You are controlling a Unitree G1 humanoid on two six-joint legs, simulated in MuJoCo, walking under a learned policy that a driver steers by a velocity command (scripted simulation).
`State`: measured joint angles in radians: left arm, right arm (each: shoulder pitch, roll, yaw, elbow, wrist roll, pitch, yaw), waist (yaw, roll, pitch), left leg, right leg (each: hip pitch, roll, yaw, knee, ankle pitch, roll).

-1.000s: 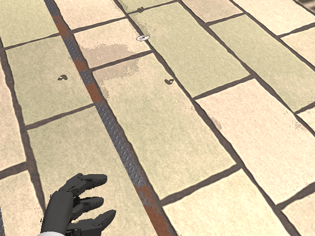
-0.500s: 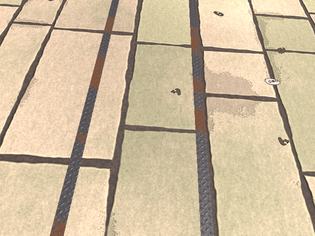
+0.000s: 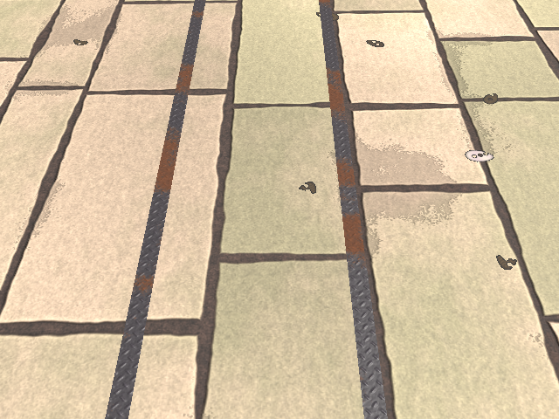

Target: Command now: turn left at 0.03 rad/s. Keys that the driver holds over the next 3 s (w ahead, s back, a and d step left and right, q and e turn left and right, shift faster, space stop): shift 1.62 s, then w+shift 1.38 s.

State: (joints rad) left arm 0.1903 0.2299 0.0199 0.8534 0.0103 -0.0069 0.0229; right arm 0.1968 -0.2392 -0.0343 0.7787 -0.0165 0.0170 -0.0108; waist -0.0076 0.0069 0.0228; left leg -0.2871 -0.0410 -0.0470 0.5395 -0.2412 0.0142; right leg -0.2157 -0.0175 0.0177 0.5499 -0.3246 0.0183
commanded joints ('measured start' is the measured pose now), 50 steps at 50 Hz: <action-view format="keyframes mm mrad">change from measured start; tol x2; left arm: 1 8 119 25 -32 -2 -10 6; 28 68 89 16 152 -7 -8 17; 50 143 54 5 212 -8 -8 19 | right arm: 1 -26 -86 -23 -49 2 -16 -7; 30 -11 -73 -17 185 14 -16 -28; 50 13 -55 0 273 17 -16 -30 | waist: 1 12 -8 -39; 50 7 -6 22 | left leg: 1 63 55 -61 -73 151 31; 16 106 56 -50 -90 157 22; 50 93 45 -20 -114 124 16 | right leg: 1 -35 -42 44 -101 146 -31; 50 -37 6 11 -154 122 -29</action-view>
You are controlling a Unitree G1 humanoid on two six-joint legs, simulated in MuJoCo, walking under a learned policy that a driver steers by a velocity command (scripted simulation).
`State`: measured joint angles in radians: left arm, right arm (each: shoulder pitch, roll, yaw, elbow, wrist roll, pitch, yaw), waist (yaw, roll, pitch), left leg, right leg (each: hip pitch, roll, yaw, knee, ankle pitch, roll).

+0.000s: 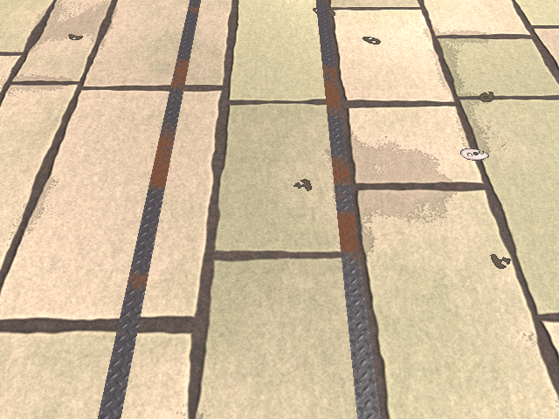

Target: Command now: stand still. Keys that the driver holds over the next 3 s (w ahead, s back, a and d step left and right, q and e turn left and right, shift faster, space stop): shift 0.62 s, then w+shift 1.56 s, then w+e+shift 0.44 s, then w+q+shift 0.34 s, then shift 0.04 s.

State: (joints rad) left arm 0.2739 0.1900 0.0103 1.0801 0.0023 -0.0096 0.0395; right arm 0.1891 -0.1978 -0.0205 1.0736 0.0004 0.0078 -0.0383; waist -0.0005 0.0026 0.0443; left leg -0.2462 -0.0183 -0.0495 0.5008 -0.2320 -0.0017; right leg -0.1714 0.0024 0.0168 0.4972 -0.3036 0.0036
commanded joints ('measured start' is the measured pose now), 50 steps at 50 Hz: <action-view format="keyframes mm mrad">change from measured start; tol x16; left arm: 1 63 92 15 -14 0 -5 3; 36 253 168 50 -4 -39 -49 0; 50 -124 69 11 -315 -71 -152 -54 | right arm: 1 23 -95 -13 -20 0 -7 -3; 33 126 -86 -10 33 17 -10 -7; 38 -112 -65 -10 -109 35 -111 32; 44 90 -67 -29 -53 38 -143 46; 47 534 -205 -80 43 34 -134 26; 50 283 -119 -26 -39 2 -168 64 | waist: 1 -1 -2 1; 32 1 -13 -35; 37 68 -216 164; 45 -109 -94 19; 48 -177 348 -123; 50 -102 106 24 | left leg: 1 52 22 -17 -75 115 32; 31 44 20 -7 -67 120 25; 34 -109 -13 14 3 -550 65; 37 -356 39 67 283 -129 53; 39 -447 102 2 437 -174 79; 45 230 -46 223 31 -19 36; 46 414 8 126 -5 -39 62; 48 562 417 -774 -323 -528 281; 50 432 419 -632 -315 -558 266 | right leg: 1 -82 -14 11 -101 102 -14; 31 -89 -10 12 -101 111 -21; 35 -109 -130 221 -213 -644 -159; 38 -2 -392 556 -411 -469 -271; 42 -56 -243 262 -377 -253 -159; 45 -283 -146 132 -186 -218 -156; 48 -802 56 78 769 -146 -102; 50 -1007 -93 107 930 13 -151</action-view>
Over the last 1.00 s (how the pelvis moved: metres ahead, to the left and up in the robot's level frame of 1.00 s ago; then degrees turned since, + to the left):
0.00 -0.01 0.00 0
